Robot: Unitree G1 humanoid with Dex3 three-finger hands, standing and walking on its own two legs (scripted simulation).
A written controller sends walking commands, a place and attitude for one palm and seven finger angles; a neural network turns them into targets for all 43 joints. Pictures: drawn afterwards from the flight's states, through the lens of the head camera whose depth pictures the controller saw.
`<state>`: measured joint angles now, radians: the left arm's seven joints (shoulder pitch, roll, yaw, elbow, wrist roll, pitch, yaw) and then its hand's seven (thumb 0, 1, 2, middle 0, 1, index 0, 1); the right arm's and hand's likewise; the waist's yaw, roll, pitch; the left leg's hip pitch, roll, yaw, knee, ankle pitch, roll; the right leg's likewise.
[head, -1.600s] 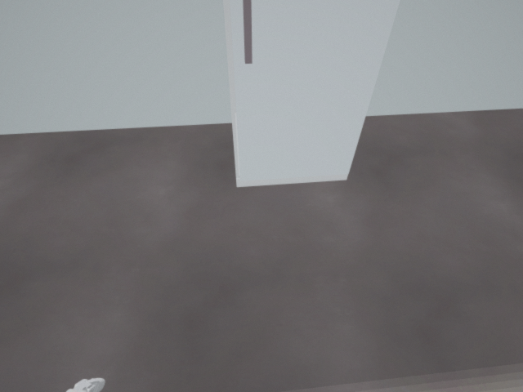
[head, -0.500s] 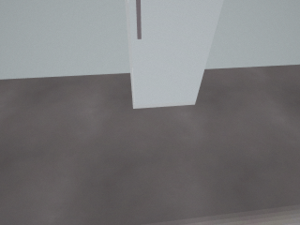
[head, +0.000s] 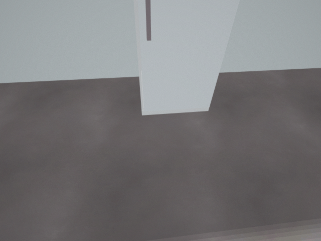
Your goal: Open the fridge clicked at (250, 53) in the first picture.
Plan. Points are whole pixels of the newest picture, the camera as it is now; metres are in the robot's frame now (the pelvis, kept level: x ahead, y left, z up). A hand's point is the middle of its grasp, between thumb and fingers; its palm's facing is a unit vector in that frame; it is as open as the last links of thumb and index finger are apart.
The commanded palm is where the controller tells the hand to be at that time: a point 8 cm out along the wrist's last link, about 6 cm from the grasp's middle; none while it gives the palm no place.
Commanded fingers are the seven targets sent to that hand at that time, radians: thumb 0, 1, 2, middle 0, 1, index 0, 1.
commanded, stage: walk to a spot facing it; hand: left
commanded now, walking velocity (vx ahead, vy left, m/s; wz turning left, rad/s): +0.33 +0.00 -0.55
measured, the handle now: (147, 3) +1.18 +0.14 +0.14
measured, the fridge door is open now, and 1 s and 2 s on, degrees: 0 0 0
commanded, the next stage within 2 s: turn to face it in 1.16 s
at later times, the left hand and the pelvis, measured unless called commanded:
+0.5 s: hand out of the picture +0.08 +0.14 -0.17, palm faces -0.11 -0.98 -0.16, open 7.3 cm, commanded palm none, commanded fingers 0.00 0.90 0.90 -0.20 -0.30 -0.20 -0.30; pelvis +0.12 -0.02 -0.01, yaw -12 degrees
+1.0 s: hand (130, 147) +0.48 +0.15 -0.17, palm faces -0.38 -0.90 -0.20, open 7.4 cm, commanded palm none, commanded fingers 0.00 0.90 0.90 -0.20 -0.30 -0.20 -0.30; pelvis +0.33 +0.00 +0.00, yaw -27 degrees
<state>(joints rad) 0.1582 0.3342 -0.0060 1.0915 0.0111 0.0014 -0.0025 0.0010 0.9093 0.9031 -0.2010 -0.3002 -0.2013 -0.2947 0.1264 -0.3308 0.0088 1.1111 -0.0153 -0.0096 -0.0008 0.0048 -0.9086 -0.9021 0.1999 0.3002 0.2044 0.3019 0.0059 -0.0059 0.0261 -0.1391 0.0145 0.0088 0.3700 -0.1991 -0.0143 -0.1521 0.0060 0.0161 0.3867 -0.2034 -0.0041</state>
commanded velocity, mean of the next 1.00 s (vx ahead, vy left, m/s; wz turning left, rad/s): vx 0.34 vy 0.00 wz -0.46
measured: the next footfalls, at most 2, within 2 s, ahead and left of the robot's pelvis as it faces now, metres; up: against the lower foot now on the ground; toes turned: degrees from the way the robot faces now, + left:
left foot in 0.70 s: +0.39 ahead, +0.07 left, +0.00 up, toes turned -9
right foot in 1.26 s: +0.47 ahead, -0.23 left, +0.00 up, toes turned -43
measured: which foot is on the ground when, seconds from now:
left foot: down 0.00-0.30, up 0.32-0.68, down 0.70-1.00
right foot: down 0.00-0.70, up 0.72-1.00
